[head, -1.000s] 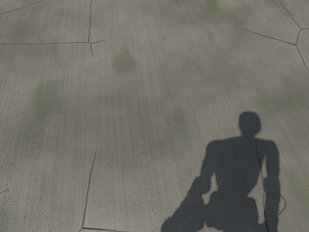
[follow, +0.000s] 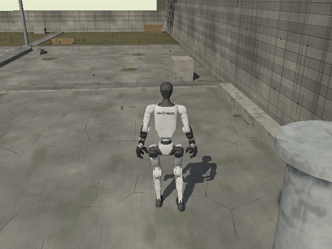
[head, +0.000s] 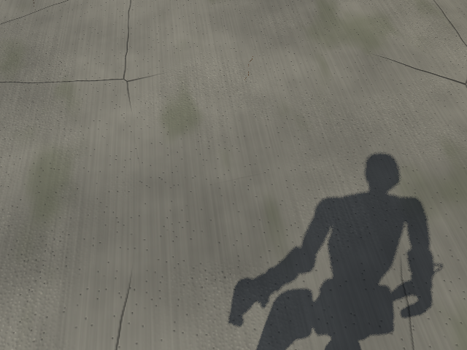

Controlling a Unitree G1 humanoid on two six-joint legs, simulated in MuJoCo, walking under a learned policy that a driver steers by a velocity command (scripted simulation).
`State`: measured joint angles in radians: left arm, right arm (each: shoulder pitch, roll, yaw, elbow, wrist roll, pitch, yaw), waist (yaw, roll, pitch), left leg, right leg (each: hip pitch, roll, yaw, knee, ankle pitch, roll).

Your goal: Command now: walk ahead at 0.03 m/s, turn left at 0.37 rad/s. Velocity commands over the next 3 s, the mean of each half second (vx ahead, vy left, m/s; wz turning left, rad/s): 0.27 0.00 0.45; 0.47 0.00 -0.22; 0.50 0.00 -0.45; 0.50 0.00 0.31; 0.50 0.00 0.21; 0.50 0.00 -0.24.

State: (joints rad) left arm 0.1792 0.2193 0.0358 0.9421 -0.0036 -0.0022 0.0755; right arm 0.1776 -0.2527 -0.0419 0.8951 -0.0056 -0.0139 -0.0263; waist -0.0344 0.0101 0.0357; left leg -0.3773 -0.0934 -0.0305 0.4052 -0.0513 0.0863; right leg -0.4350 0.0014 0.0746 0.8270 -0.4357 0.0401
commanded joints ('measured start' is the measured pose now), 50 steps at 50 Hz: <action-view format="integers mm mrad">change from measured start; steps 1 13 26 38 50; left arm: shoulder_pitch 111 83 267 169 -95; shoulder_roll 87 138 182 114 41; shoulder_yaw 27 47 57 55 31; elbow -17 -93 -18 -58 -195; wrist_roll -3 2 -11 -32 -18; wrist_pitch -2 -100 -96 -101 -56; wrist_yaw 2 -21 -48 -55 -109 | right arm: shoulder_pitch -51 43 -167 79 170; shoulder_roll -160 -95 -16 -54 -108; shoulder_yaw -46 -67 -23 -37 -48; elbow -93 -100 -204 -97 7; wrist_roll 10 10 27 15 -4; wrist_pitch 1 -9 -42 -94 -100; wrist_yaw -23 12 55 58 -1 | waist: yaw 44 24 117 10 -3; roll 118 -123 -136 127 20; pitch -99 -22 87 -64 83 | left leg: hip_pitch -13 -455 -306 331 347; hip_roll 261 72 166 378 357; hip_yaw -355 -85 58 -183 176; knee -225 795 313 -190 -280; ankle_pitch -314 -118 -57 -118 253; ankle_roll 144 -70 -80 60 34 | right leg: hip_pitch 109 334 363 -311 -348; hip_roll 31 -257 -297 -144 -100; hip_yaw -25 129 -82 47 -39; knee -63 -699 -726 424 -29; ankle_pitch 55 15 207 193 522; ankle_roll -6 -136 -203 -99 -103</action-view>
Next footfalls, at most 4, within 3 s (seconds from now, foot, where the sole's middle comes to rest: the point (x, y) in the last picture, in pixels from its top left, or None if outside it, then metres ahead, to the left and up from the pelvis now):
0.12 right None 0.06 -0.13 -0.77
0.64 left None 0.19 0.21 -0.77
1.20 right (221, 324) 0.54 0.05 -0.77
1.74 left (166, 229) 0.87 0.23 -0.77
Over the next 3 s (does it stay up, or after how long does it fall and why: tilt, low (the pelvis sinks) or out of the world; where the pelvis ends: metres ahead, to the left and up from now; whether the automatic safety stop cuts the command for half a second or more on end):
stays up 1.36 0.25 0.01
